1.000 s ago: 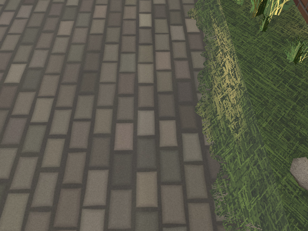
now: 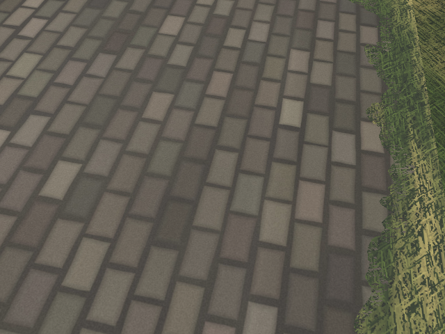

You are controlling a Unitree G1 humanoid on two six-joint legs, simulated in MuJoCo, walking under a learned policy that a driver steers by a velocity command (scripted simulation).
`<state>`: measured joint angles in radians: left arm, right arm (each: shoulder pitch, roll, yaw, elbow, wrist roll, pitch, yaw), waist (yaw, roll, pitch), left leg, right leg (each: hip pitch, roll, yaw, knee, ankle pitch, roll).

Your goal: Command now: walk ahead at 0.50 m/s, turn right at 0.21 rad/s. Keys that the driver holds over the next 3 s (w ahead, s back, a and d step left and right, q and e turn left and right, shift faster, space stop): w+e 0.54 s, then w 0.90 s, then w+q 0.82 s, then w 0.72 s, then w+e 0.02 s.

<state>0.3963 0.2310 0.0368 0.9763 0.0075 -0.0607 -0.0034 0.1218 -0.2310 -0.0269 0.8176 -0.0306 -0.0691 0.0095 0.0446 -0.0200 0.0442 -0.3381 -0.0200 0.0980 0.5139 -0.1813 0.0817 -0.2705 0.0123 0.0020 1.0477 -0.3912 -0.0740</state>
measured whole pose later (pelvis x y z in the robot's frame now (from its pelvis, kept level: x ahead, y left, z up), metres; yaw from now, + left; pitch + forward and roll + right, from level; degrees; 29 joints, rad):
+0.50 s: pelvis +0.26 -0.04 -0.02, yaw -16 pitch +0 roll +0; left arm 0.08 0.23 0.06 0.83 0.03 -0.03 -0.03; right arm 0.39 -0.22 -0.04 0.98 -0.02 -0.06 -0.02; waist -0.02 0.01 0.07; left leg -0.11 0.06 0.19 0.99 -0.45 0.01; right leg -0.44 0.08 -0.12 0.62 -0.19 -0.16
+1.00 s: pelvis +0.53 -0.10 -0.01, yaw -23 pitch +1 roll -1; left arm 0.46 0.24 0.04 1.01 0.02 -0.07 0.01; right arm 0.04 -0.23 -0.02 0.78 -0.03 -0.05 0.02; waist 0.07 0.01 0.05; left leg -0.46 0.00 0.07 0.51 -0.10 0.09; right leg 0.13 0.11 0.07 0.31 -0.43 -0.10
